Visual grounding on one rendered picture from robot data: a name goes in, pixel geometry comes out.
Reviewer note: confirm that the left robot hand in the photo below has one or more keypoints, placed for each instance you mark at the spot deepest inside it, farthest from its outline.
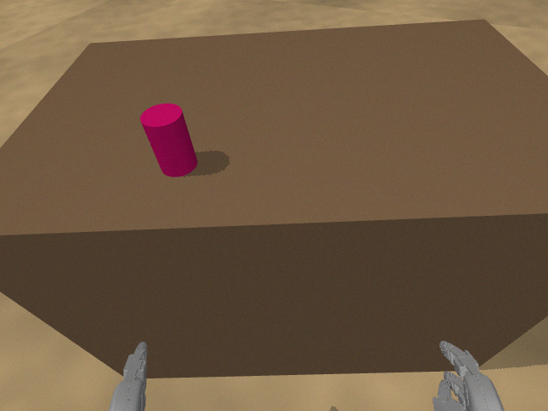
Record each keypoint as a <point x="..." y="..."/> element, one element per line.
<point x="129" y="395"/>

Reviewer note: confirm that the right robot hand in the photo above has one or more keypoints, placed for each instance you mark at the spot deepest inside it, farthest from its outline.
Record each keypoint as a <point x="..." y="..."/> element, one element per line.
<point x="475" y="392"/>

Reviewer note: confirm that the can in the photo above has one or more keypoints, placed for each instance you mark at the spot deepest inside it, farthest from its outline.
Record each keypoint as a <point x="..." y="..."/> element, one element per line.
<point x="168" y="135"/>

